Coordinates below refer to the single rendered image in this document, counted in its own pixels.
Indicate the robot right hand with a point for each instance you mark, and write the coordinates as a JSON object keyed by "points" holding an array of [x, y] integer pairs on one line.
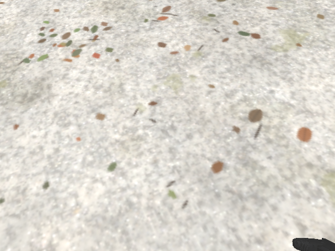
{"points": [[311, 244]]}

